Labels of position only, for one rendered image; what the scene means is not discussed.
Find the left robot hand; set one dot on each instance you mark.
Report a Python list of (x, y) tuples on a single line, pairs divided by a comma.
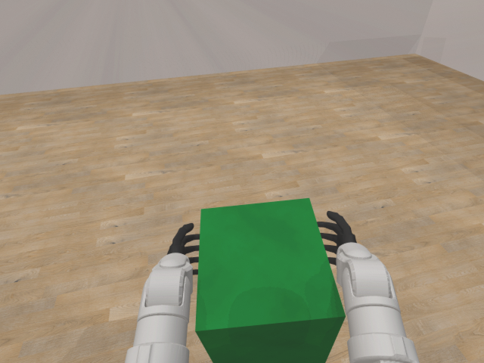
[(179, 241)]

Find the right robot hand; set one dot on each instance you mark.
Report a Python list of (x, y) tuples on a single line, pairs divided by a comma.
[(343, 233)]

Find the robot left forearm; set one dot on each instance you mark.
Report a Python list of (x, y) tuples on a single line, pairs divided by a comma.
[(163, 316)]

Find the carton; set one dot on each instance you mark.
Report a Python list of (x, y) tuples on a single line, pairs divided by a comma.
[(265, 289)]

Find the robot right forearm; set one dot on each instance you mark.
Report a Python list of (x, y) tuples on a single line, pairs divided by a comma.
[(377, 333)]

